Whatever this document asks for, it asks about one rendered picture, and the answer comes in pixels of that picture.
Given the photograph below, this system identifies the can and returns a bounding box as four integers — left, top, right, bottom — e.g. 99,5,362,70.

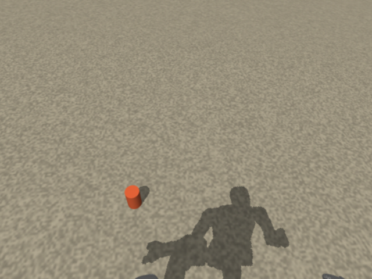
124,185,142,209

